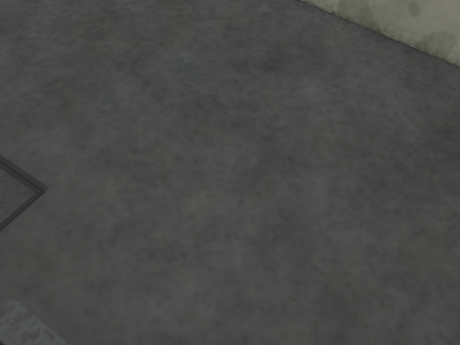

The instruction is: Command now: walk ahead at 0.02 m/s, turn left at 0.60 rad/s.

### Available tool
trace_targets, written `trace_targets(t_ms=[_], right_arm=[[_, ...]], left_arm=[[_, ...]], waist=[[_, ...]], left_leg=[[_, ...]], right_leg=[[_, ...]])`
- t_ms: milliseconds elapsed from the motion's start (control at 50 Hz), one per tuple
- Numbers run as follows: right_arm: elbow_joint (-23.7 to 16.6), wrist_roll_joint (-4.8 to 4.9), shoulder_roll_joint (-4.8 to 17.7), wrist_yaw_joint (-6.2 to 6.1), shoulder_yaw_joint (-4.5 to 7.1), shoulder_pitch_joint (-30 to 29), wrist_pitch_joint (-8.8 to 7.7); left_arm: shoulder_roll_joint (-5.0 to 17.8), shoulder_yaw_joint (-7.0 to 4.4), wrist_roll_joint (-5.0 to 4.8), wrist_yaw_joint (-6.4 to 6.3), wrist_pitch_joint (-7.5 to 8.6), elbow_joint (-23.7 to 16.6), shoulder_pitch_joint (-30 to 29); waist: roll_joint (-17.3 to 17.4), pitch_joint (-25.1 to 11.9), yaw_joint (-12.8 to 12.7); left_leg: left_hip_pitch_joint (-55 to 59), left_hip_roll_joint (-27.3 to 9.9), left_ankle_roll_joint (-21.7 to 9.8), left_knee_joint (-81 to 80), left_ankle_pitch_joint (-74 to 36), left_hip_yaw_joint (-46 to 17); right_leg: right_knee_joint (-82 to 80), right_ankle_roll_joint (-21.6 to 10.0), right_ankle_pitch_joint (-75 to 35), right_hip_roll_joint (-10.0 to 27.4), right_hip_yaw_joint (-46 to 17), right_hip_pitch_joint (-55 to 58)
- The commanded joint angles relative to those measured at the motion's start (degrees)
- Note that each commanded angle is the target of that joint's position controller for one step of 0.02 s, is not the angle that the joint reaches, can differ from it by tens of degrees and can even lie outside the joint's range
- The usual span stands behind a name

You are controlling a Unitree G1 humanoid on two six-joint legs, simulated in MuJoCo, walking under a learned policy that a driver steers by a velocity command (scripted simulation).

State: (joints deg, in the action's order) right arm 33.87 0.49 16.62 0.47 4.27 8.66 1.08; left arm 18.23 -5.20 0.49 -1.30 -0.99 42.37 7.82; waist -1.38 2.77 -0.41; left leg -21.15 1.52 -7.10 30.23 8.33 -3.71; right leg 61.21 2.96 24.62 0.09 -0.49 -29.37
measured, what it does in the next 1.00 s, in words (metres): steps on the spot, turning left: right foot, then left foot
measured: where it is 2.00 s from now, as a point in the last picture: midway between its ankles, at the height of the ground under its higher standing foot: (161, 300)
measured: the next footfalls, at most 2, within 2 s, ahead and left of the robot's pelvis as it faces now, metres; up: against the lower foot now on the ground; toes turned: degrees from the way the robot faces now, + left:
right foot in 0.24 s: +0.07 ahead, -0.13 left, -0.01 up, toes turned +12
left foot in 0.62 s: +0.00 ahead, +0.12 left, +0.00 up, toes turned +22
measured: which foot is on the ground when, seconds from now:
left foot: down 0.00-0.24, up 0.26-0.60, down 0.62-1.00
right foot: up 0.00-0.22, down 0.24-0.64, up 0.66-0.98, down 1.00-1.00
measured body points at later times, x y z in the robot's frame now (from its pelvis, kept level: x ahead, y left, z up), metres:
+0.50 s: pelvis +0.02 -0.03 -0.01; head +0.06 -0.03 +0.44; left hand +0.07 +0.27 -0.10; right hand +0.23 -0.27 -0.12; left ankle -0.04 +0.11 -0.66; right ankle +0.03 -0.14 -0.75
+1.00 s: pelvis +0.08 +0.00 -0.01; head +0.10 -0.01 +0.44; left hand +0.07 +0.29 -0.11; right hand +0.28 -0.21 -0.13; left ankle -0.03 +0.10 -0.73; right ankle +0.10 -0.10 -0.75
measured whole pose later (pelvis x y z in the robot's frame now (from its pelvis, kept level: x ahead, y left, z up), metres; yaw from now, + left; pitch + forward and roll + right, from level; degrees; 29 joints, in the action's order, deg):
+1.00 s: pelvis +0.08 +0.00 -0.01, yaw +24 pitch +2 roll +3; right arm 42.6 1.0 14.6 0.0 4.7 15.7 -0.5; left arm 16.2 -2.6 -1.2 1.5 4.1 47.5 12.5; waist -0.6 -0.9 -0.5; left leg -12.2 1.6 -6.1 32.1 17.2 -0.9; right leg 29.0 -2.6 16.1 1.7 1.1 -14.8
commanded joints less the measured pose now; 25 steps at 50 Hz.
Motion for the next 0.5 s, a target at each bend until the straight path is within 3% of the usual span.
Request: trace_targets(t_ms=[20,120,160,220,240,260,280,300,340,360,420,460,500], right_arm=[[-3.77,-0.16,9.37,-1.29,3.21,-1.58,-0.08],[-3.66,0.26,9.91,-2.28,3.84,-0.32,1.22],[-4.03,0.31,9.78,-2.4,3.81,-0.61,1.54],[-4.8,1.39,8.41,-2.57,3.39,-2.18,1.77],[-4.78,1.51,6.4,-2.52,2.83,-0.78,1.75],[-4.32,1.16,2.61,-2.23,1.95,4.51,1.86],[-4.67,0.99,8.33,-2.11,3.64,7.0,1.38],[-3.98,1.3,11.86,-2.31,4.83,5.53,1.54],[-2.27,1.64,10.47,-3.1,5.05,5.34,3.22],[-1.83,1.47,9.5,-3.18,4.92,6.02,4.03],[-2.65,2.05,7.16,-2.77,4.15,3.87,4.19],[-3.75,1.57,4.5,-2.29,2.81,1.63,3.48],[-4.41,0.93,3.4,-1.06,2.08,-0.01,2.89]], left_arm=[[3.23,-0.59,-0.04,0.08,0.16,-2.41,1.54],[1.23,0.7,-0.43,0.83,0.91,-2.43,-1.07],[1.66,0.72,-0.68,1.21,1.39,-2.42,-1.04],[1.42,0.43,-0.16,1.77,2.35,-1.75,2.5],[3.17,-0.35,0.61,1.74,2.31,-1.35,4.91],[8.02,-1.48,1.19,1.2,1.45,-1.22,6.52],[9.31,-2.03,2.38,1.38,1.09,-2.13,5.88],[7.88,-1.89,2.48,1.23,1.27,-3.7,2.48],[3.42,-0.81,1.01,0.3,1.01,-4.89,-2.54],[2.44,-0.4,0.55,-0.25,0.81,-5.25,-3.63],[2.79,-0.58,0.94,-1.39,0.26,-5.55,-2.02],[3.53,-0.84,0.43,-1.95,-0.03,-4.93,0.44],[5.06,-1.41,0.36,-1.6,-0.26,-5.0,1.58]], waist=[[8.46,-10.9,-0.71],[10.4,-11.85,0.88],[11.73,-11.19,0.77],[10.94,-10.18,-2.16],[7.29,-11.13,-2.34],[-8.53,-11.68,0.2],[-11.42,-12.03,0.56],[-7.57,-9.15,0.47],[-6.95,-4.96,1.0],[-7.88,-4.16,1.12],[-7.26,-3.15,-0.33],[-7.61,-3.21,-1.75],[-7.33,-4.26,-2.96]], left_leg=[[10.85,-11.78,-7.87,-6.51,-27.95,-12.97],[7.42,-10.23,-7.66,-5.97,-20.13,-16.63],[7.45,-9.93,-7.33,-5.75,-19.24,-19.29],[5.33,-6.48,-3.57,-1.63,-16.06,-19.67],[-0.86,-3.46,-0.47,2.85,-5.62,-17.19],[-13.26,4.89,4.36,18.5,22.15,-8.39],[-17.14,5.9,7.1,29.78,30.23,-7.99],[-17.21,2.08,8.65,36.79,26.38,-7.37],[-17.83,0.47,10.9,41.53,19.14,-5.85],[-16.59,0.6,12.06,44.33,16.96,-5.23],[-15.94,-0.12,13.73,43.74,13.65,-1.29],[-16.88,-2.62,13.87,35.5,12.56,0.09],[-13.22,-4.4,13.21,28.03,15.76,1.75]], right_leg=[[-4.02,1.41,-4.21,-0.02,-2.76,-2.27],[-17.1,1.91,-7.67,-2.41,-2.85,5.55],[-21.0,1.13,-6.76,-2.8,-3.17,7.09],[-38.25,-1.62,-17.43,-3.0,-1.42,15.8],[-39.71,-3.59,-23.67,1.61,-3.35,24.41],[-37.63,-9.49,-43.71,16.17,-14.88,34.22],[-39.25,-18.06,-48.01,25.19,-23.48,28.71],[-41.2,-18.73,-40.79,24.02,-21.55,24.94],[-42.16,-14.01,-30.98,16.69,-12.88,21.3],[-42.42,-13.72,-31.33,15.26,-9.96,19.54],[-43.15,-14.0,-30.91,13.58,-3.78,19.56],[-43.05,-13.82,-27.86,13.13,-2.19,23.62],[-42.27,-14.24,-30.82,14.35,-1.11,24.1]])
